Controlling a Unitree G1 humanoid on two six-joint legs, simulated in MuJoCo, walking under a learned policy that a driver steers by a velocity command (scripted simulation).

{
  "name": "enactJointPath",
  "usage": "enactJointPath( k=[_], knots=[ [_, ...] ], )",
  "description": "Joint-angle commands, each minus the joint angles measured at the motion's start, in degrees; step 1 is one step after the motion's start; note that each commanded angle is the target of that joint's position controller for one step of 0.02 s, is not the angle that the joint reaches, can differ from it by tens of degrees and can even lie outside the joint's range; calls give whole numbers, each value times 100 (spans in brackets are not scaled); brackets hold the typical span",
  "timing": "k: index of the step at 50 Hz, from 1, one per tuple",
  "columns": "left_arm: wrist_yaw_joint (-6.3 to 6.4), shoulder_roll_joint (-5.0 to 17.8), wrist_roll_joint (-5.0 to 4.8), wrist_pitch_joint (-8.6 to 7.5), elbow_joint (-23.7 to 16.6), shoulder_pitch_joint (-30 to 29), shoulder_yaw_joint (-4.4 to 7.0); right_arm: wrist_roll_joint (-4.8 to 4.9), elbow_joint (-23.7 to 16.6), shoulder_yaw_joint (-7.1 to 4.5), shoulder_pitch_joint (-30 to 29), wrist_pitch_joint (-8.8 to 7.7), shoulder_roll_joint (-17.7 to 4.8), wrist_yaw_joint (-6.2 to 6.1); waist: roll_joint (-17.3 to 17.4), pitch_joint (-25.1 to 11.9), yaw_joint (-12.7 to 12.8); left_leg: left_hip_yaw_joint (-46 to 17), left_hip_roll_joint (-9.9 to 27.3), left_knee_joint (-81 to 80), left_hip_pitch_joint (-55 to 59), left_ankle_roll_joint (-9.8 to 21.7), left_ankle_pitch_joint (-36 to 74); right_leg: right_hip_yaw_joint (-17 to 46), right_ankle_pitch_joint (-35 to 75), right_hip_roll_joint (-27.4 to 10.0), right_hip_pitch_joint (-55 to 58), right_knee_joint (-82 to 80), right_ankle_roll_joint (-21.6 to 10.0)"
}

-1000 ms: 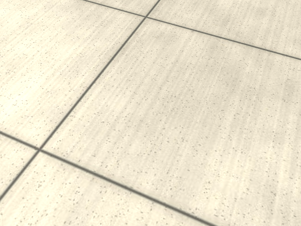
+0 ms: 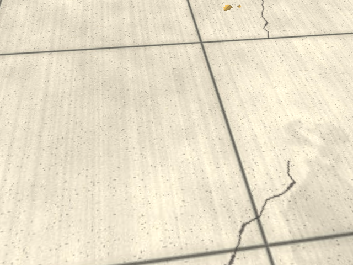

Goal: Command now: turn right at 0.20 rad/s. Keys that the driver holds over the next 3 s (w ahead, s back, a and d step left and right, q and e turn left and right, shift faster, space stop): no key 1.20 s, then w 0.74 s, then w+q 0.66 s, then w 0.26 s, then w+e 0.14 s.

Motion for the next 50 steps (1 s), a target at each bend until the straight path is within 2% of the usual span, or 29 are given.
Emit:
enactJointPath(
  k=[1,3,5,6,7,9,10,11,12,13,14,17,20,29,50],
  knots=[
    [57,801,-21,-11,-263,181,313,103,-448,-159,-301,-80,-855,-50,1002,-445,112,-1686,1719,-901,828,1293,2307,97,-218,-313,-727,1428,312],
    [27,433,-30,33,-212,221,194,117,-412,-99,-361,-27,-735,-66,1000,-446,162,-1150,1389,-837,725,1154,2592,-129,63,-392,-384,902,408],
    [-12,130,-28,8,-238,71,63,104,-390,-90,-353,55,-693,-71,1227,-553,71,-786,1151,-724,771,1061,2826,-569,175,-553,100,-162,436],
    [-22,63,-43,-7,-247,-31,31,101,-365,-97,-227,96,-720,-73,1314,-603,-43,-798,1161,-682,842,1088,2917,-686,236,-573,295,-633,438],
    [-24,125,-77,-10,-215,-15,51,108,-342,-103,-116,128,-772,-71,1353,-655,-94,-869,1204,-625,918,1117,2929,-757,460,-560,478,-1059,431],
    [-29,188,-70,-10,-35,288,87,183,-327,-65,-120,153,-747,-53,1250,-642,80,-847,1137,-493,790,961,2562,-909,1708,-493,1151,-2565,277],
    [-22,292,-8,-8,-25,280,95,195,-277,-29,71,112,-669,-37,1105,-624,41,-861,1073,-526,561,715,2104,-722,2290,-581,1592,-2977,142],
    [24,572,56,-1,-107,280,130,97,-268,23,191,33,-582,0,622,-726,-62,-718,927,-386,152,363,1494,-210,3316,-1057,2122,-2792,-37],
    [23,820,109,6,-52,182,184,14,-251,54,408,-43,-441,38,-312,-734,-364,-183,435,-387,133,24,531,-19,3204,-1275,1828,-2367,-367],
    [-46,451,123,-21,-90,81,113,-29,-205,72,162,-61,-488,40,-342,-660,-170,-42,355,-332,476,-200,250,-17,2416,-1212,1336,-2442,-519],
    [-84,262,149,-57,-81,50,55,-13,-208,53,-55,-53,-557,42,-199,-436,-80,-16,319,-267,456,-270,335,-57,2011,-1114,1144,-2505,-465],
    [-73,299,126,-180,6,182,43,56,-171,48,-64,15,-533,-26,-227,-144,-55,-57,356,-165,404,-209,736,-128,2119,-1004,896,-2488,-310],
    [-47,222,104,-223,50,302,5,72,-60,48,22,31,-496,-59,-133,-128,-45,-54,356,-141,446,-223,792,-147,2174,-970,869,-2448,-298],
    [-47,135,82,-267,165,401,-29,95,293,25,157,71,-516,-124,142,-154,-40,-84,386,-158,547,-328,955,-202,2372,-893,935,-2406,-338],
    [-6,45,42,-287,935,687,-28,122,1165,13,394,152,-455,-252,199,-14,-57,-63,363,-270,602,-333,963,-432,2396,-731,948,-2479,-274]
  ],
)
